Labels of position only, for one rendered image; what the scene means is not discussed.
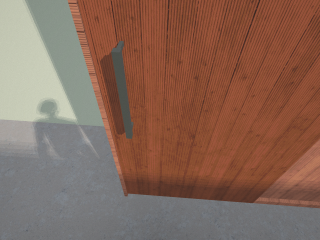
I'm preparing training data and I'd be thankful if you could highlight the handle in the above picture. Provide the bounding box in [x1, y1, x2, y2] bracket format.
[111, 41, 134, 139]

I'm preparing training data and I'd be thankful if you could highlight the wardrobe door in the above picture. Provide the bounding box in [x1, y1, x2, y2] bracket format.
[259, 139, 320, 202]
[77, 0, 320, 203]

